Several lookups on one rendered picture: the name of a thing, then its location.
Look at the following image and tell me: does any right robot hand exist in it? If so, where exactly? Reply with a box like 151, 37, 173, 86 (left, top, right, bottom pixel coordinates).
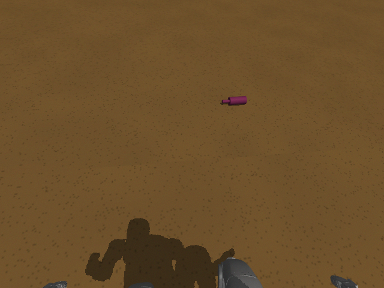
330, 275, 358, 288

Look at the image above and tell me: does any bottle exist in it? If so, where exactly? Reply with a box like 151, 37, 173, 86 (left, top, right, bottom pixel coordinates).
222, 96, 247, 105

